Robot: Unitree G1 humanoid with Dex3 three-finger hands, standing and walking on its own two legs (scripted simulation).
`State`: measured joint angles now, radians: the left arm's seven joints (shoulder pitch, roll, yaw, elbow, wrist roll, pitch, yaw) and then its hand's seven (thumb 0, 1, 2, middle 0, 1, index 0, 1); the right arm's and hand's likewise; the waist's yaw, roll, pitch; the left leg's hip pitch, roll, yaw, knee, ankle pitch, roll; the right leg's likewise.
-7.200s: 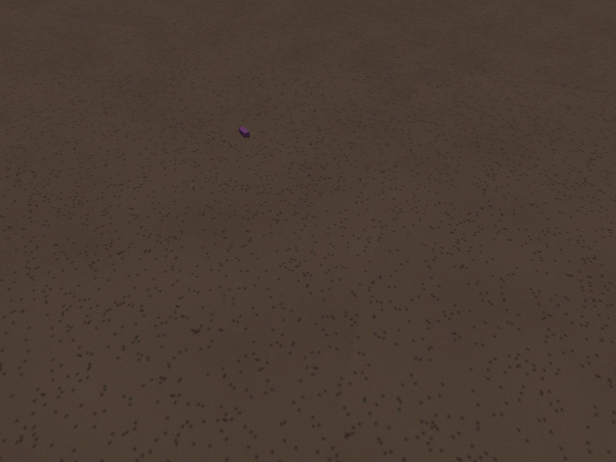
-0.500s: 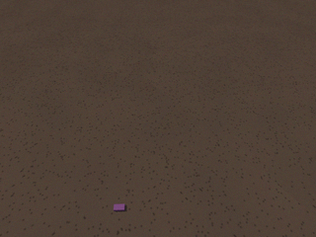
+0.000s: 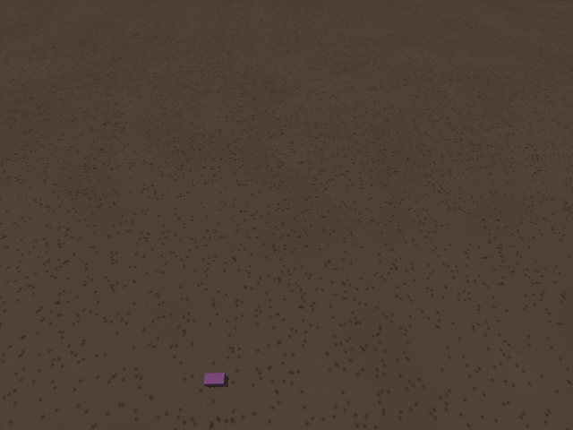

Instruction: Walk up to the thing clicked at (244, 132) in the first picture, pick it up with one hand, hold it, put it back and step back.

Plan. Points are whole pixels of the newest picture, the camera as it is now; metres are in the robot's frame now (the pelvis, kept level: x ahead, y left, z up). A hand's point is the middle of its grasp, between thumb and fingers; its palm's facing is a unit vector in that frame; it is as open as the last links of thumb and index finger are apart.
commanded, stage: stand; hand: left
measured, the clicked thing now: (214, 379) +0.40 +0.24 -0.77
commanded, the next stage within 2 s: none
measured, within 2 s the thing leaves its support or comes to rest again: neither
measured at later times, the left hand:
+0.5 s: hand out of the picture +0.11 +0.25 -0.15, palm faces -0.01 -0.94 -0.35, open 7.4 cm
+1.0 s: hand out of the picture +0.11 +0.24 -0.15, palm faces -0.01 -0.94 -0.35, open 7.4 cm
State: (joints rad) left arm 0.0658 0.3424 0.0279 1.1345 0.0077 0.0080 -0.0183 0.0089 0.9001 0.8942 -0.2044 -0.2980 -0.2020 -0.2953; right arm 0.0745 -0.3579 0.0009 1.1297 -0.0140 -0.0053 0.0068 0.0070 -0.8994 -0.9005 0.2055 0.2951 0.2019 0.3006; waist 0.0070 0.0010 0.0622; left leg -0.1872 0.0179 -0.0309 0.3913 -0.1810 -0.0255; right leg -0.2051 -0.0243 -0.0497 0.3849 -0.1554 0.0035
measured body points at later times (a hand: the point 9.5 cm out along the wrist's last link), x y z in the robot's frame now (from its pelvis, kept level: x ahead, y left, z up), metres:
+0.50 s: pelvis +0.03 -0.01 +0.00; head +0.04 -0.02 +0.45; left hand +0.11 +0.29 -0.12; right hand +0.11 -0.31 -0.13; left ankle +0.02 +0.14 -0.74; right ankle +0.03 -0.12 -0.74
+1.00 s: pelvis +0.03 -0.01 +0.00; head +0.04 -0.02 +0.45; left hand +0.11 +0.29 -0.13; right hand +0.10 -0.31 -0.13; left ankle +0.02 +0.14 -0.74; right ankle +0.03 -0.12 -0.74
